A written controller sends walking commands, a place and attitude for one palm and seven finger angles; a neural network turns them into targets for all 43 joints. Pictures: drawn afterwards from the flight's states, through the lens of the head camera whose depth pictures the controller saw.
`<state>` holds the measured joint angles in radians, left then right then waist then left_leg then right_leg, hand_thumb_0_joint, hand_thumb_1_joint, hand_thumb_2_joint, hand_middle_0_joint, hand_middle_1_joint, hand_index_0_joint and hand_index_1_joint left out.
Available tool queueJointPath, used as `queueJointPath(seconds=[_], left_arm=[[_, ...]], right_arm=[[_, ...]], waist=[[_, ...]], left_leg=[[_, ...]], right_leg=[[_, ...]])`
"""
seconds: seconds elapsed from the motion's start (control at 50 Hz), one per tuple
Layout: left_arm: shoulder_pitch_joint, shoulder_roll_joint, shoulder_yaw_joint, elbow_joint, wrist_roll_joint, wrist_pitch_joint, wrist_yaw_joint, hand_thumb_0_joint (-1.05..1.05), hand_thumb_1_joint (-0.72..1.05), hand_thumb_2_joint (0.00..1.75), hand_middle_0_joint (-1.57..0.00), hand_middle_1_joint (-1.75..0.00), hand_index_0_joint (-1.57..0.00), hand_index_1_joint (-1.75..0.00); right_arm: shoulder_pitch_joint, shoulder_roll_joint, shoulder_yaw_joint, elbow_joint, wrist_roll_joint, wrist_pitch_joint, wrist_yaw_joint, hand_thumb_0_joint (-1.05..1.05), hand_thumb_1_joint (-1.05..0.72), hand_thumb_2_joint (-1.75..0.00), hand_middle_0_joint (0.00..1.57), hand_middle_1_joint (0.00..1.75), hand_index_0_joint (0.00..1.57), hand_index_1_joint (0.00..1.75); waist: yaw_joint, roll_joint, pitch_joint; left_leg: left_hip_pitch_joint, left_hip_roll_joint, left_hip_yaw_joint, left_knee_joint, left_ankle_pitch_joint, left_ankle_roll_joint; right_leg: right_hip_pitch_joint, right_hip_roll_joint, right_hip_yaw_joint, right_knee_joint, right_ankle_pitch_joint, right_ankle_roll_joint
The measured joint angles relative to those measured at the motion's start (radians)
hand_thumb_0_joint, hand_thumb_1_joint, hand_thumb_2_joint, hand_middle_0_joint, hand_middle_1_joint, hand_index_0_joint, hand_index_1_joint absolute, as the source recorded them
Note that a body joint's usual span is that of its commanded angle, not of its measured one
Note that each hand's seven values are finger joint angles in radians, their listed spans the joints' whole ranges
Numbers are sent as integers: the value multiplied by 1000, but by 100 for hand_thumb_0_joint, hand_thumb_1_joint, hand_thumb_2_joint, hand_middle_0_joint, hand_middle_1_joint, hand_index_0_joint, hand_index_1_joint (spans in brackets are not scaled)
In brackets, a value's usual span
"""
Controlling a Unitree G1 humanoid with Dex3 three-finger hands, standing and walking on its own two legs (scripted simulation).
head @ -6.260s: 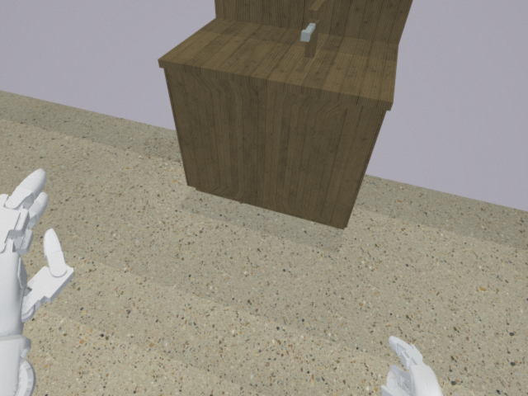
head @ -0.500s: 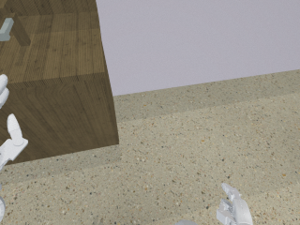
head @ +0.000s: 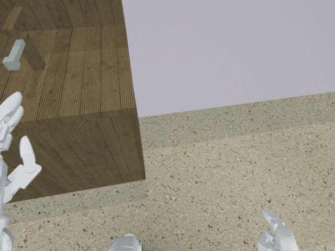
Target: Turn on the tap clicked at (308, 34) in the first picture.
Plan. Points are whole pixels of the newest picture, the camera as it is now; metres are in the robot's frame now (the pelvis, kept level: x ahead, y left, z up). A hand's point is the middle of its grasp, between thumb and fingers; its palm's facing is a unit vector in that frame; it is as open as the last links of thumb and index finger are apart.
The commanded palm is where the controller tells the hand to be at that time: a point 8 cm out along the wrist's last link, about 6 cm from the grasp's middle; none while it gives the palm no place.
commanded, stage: take the last steps up to it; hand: left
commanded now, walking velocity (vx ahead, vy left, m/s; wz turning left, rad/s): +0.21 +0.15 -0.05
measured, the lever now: (11, 63) +0.55 +0.49 +0.09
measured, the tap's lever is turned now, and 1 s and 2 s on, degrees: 0 0 0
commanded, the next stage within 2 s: come to a stop and stand still in 0.26 s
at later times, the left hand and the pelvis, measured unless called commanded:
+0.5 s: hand (23, 116) +0.31 +0.29 +0.17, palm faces +0.39 -0.80 -0.45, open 7.4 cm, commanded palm +0.26 +0.33 +0.18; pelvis +0.09 +0.06 -0.01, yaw -3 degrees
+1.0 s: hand (20, 127) +0.29 +0.29 +0.16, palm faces +0.32 -0.85 -0.42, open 7.4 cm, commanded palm +0.24 +0.34 +0.18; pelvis +0.06 +0.07 +0.00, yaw -4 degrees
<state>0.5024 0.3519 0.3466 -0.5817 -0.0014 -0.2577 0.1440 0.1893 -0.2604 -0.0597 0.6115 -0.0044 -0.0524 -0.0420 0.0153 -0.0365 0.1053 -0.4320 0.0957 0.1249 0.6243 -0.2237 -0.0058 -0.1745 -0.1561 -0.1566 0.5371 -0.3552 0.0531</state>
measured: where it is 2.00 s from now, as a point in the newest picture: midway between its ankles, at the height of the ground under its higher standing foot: outside the picture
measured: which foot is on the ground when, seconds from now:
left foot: up 0.00-0.02, down 0.04-0.40, up 0.42-0.62, down 0.64-1.00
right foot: down 0.00-0.04, up 0.06-0.36, down 0.38-0.66, up 0.68-0.88, down 0.90-1.00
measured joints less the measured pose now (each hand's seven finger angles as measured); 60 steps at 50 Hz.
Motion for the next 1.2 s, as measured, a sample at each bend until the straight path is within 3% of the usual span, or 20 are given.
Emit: queueJointPath(seconds=[0.04,0.06,0.1,0.14,0.18,0.28,0.36,0.38,0.44,0.52,0.58,0.64,0.72,0.78,0.9,0.94,1.02,1.1,1.2], left_arm=[[1,29,27,-43,-1,-12,7,2,88,90,-22,-30,-21,-31],[-22,51,44,-41,-4,-19,11,2,88,90,-22,-30,-21,-31],[-71,83,67,-2,-3,-28,18,2,88,90,-22,-30,-21,-31],[-97,98,84,45,-11,-21,15,2,88,90,-22,-30,-21,-31],[-95,93,96,63,-20,-6,11,2,89,90,-22,-30,-21,-31],[-26,41,57,27,-33,14,-3,2,89,90,-21,-30,-21,-31],[14,52,34,30,-31,34,-10,2,89,90,-21,-30,-21,-31],[15,58,36,42,-29,39,-10,2,89,90,-21,-30,-21,-31],[-12,33,25,96,-24,54,-8,2,89,90,-22,-30,-21,-31],[-65,-8,19,147,-24,66,5,2,89,90,-22,-30,-21,-31],[-67,-21,9,135,-17,70,12,2,89,90,-21,-30,-21,-31],[-48,-16,-14,74,-17,73,14,2,89,90,-21,-30,-21,-31],[-15,35,-2,19,-21,61,7,2,89,90,-22,-30,-21,-31],[-14,62,26,18,-20,50,4,2,89,90,-22,-30,-21,-31],[-38,47,49,49,-37,59,6,2,89,90,-21,-30,-21,-31],[-41,24,29,78,-36,72,0,2,89,90,-21,-30,-21,-31],[-24,-11,-28,110,-44,105,-14,2,89,90,-21,-30,-21,-31],[4,-16,-51,101,-52,119,-20,2,89,90,-21,-30,-21,-31],[-7,5,-27,110,-51,105,-10,2,89,90,-22,-30,-21,-31]], right_arm=[[0,-2,-10,-26,3,-9,-9,1,-91,-90,20,30,20,30],[-14,15,-18,-27,7,-11,-14,1,-91,-90,20,30,20,30],[-36,55,-15,-27,11,-13,-13,1,-91,-90,20,30,20,30],[-45,89,9,-23,16,-15,-5,1,-91,-90,20,30,20,30],[-43,117,32,-22,22,-21,7,1,-91,-90,20,30,20,30],[-8,141,72,-18,23,-41,20,1,-91,-90,20,30,20,30],[21,135,91,-2,17,-34,8,1,-90,-90,21,30,20,30],[27,130,94,3,17,-29,4,1,-90,-90,21,30,20,30],[26,96,88,31,16,-6,-2,1,-90,-90,21,30,20,30],[11,63,80,50,17,7,1,2,-91,-90,21,30,20,30],[-3,43,76,26,11,12,-13,2,-91,-90,21,30,20,30],[-14,22,57,-10,7,13,-25,2,-91,-90,20,30,20,30],[-11,53,43,-38,1,10,-29,1,-91,-90,20,30,20,30],[2,74,49,-52,-7,-10,-17,1,-91,-90,20,30,20,30],[0,106,81,-46,4,-28,19,1,-91,-90,20,30,20,30],[-9,108,88,-37,8,-22,22,1,-91,-90,20,30,20,30],[2,97,92,-21,16,-4,15,1,-90,-90,21,30,20,30],[28,73,84,-1,16,12,-6,1,-90,-90,21,30,20,30],[60,46,68,24,13,23,-31,2,-91,-90,20,30,20,30]], waist=[[-5,4,-10],[-9,-13,-5],[-15,-23,-5],[-26,-16,-25],[-29,-5,-46],[-25,36,-68],[-10,54,-70],[-6,57,-72],[-2,104,-74],[3,66,-65],[-18,39,-52],[-35,32,-38],[-24,-25,-53],[-20,-11,-65],[0,29,-68],[-2,58,-58],[-15,96,-68],[-21,92,-84],[-19,69,-101]], left_leg=[[69,-16,23,-95,59,7],[65,-28,35,-59,44,15],[62,-33,45,-9,-5,28],[69,-30,46,-15,-21,37],[85,-28,55,-44,-17,41],[124,-44,73,-100,-18,54],[142,-63,78,-74,-53,52],[139,-65,79,-48,-72,50],[120,-50,33,51,-146,26],[80,-77,-42,200,-232,-9],[105,-64,-65,101,-173,-14],[157,-50,-77,-49,-23,-14],[168,-70,-44,-67,-51,10],[162,-59,-56,-103,-26,13],[137,-39,-55,-128,12,-2],[128,-23,-60,-115,15,-9],[108,-9,-78,-97,20,-22],[98,-30,-114,-61,-17,-14],[122,-38,-120,-80,24,-21]], right_leg=[[-20,-10,19,93,-52,10],[-53,-20,49,194,-99,-2],[-140,18,105,436,-198,-28],[-220,55,98,593,-211,-35],[-275,73,71,627,-177,-34],[-283,87,22,388,-68,-29],[-189,109,5,129,-8,-33],[-161,113,4,72,39,-48],[-137,133,-13,73,60,-109],[-112,114,9,51,56,-107],[-94,108,11,28,69,-94],[-92,113,7,50,57,-77],[-111,110,69,107,-28,-56],[-109,140,83,132,-73,-50],[-27,165,88,-48,24,-41],[-14,181,81,-91,101,-66],[-28,198,68,-74,94,-99],[-40,197,65,-34,76,-106],[-27,192,65,-23,71,-102]])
